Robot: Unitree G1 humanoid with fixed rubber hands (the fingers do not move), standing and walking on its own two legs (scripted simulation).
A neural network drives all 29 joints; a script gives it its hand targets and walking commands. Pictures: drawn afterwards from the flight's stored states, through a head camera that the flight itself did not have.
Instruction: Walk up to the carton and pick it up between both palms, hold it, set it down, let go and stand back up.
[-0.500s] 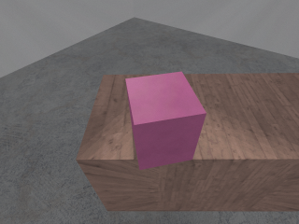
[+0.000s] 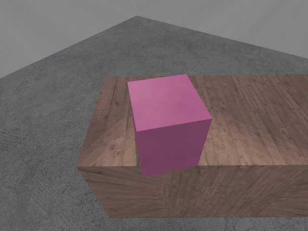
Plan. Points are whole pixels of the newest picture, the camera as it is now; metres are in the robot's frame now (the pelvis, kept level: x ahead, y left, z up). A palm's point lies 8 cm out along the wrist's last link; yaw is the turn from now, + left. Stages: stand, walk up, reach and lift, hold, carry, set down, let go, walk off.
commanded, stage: stand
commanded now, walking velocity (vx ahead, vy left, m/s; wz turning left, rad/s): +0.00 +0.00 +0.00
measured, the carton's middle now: (164, 126) +0.46 -0.01 -0.01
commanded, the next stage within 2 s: none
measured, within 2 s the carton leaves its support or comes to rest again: neither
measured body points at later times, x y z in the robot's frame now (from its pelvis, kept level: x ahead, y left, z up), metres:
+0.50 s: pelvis +0.01 +0.00 +0.00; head +0.02 +0.00 +0.45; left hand +0.00 +0.23 -0.15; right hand +0.00 -0.24 -0.15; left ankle +0.01 +0.10 -0.74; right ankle -0.01 -0.12 -0.74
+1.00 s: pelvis +0.01 -0.01 +0.00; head +0.01 -0.01 +0.45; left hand +0.00 +0.22 -0.15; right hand +0.00 -0.24 -0.15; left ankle +0.01 +0.10 -0.74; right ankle -0.01 -0.12 -0.74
